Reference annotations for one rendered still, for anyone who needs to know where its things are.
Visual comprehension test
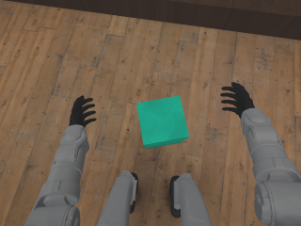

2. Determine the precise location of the robot right shin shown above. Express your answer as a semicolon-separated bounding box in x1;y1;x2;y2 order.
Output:
173;173;197;209

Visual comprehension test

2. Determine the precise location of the left robot hand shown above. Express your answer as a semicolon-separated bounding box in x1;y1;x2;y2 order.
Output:
69;95;97;127

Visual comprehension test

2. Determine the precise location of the right robot forearm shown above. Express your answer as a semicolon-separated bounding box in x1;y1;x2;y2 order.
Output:
241;107;301;183

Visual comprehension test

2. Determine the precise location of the robot left upper arm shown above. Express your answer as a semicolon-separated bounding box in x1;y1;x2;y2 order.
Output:
25;204;81;226

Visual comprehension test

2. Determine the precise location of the right robot hand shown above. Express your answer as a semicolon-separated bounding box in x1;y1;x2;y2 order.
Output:
220;82;255;119

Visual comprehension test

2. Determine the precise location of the robot right upper arm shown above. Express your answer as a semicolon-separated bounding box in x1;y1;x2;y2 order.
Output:
254;181;301;226

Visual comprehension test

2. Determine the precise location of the right robot foot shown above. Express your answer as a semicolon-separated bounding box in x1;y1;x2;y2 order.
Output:
169;175;181;218

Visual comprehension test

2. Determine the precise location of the left robot forearm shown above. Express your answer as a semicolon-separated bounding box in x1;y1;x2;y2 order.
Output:
24;124;89;226

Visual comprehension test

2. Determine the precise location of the carton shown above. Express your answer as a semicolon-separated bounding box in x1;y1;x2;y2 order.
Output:
136;95;189;149

